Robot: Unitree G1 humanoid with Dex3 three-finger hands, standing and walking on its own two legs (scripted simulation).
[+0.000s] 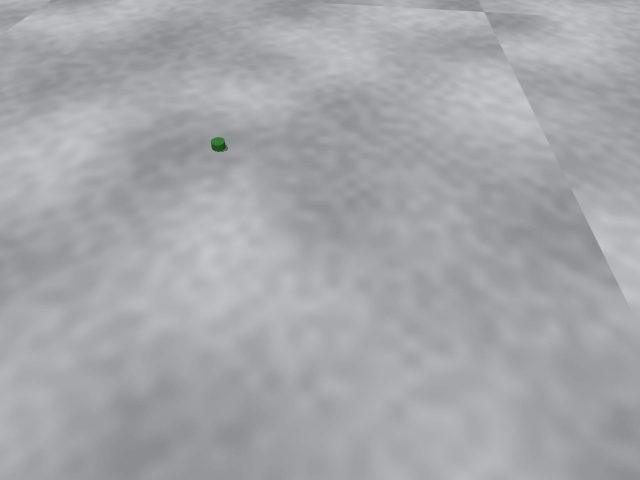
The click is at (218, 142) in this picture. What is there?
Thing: low tin
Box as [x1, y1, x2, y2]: [211, 137, 225, 150]
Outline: 213,138 211,140 211,145 214,150 221,150 225,147 224,140 222,138
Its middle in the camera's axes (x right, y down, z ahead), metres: -0.51 -0.48 +2.02
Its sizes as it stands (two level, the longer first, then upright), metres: 0.071 0.071 0.037
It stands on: the floor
